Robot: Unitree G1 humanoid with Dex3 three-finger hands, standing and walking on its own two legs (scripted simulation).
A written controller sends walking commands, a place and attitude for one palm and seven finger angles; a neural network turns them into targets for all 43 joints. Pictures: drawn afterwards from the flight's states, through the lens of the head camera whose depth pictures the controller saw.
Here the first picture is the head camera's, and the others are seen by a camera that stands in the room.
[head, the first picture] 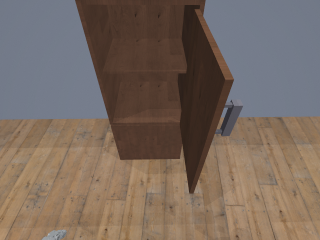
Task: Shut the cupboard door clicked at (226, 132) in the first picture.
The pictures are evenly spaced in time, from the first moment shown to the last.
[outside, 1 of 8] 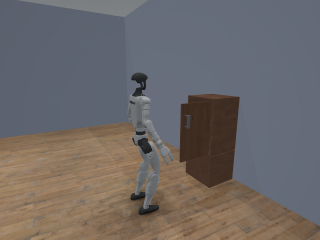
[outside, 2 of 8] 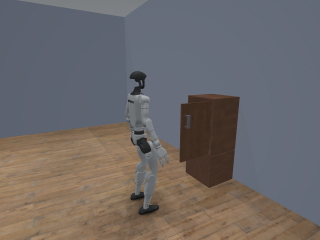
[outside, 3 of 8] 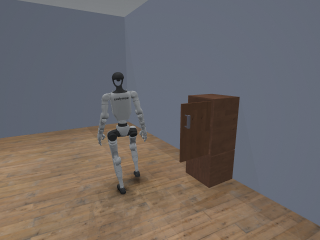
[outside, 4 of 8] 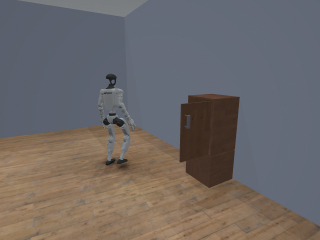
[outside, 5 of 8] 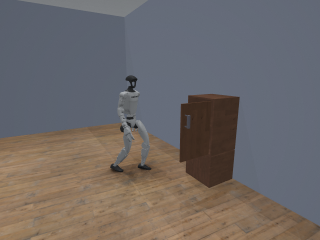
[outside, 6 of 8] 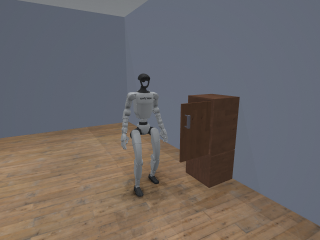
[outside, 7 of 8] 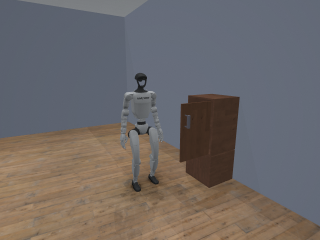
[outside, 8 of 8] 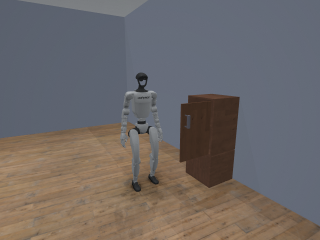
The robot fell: no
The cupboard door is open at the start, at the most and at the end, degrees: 91 91 91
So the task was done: no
